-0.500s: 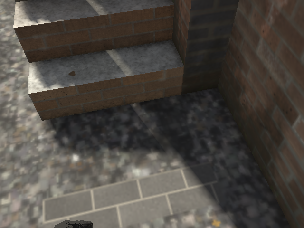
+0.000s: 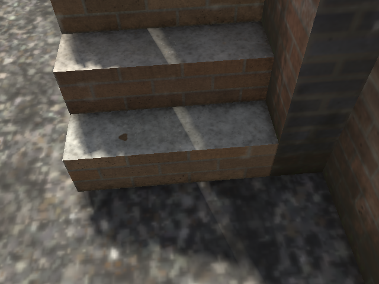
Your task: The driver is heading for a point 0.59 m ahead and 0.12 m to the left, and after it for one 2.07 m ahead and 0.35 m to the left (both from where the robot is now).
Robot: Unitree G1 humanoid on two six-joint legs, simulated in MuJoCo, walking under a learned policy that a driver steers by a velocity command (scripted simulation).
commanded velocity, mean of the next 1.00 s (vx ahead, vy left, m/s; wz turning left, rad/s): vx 0.43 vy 0.00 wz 0.11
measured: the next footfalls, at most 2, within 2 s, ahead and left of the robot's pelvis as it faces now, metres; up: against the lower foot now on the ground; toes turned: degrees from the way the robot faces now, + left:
left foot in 0.08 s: +0.23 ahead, +0.10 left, +0.00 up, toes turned +4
right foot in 0.62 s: +0.49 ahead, -0.08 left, +0.00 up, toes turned -4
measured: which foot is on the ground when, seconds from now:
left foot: up 0.00-0.06, down 0.08-0.66, up 0.68-1.00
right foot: down 0.00-0.10, up 0.12-0.60, down 0.62-1.00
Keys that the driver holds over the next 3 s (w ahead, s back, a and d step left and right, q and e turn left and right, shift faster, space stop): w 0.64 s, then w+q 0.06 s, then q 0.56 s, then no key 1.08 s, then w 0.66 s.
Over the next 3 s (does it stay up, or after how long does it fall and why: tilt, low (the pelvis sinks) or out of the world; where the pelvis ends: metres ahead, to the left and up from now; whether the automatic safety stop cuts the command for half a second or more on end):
stays up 0.56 0.11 0.01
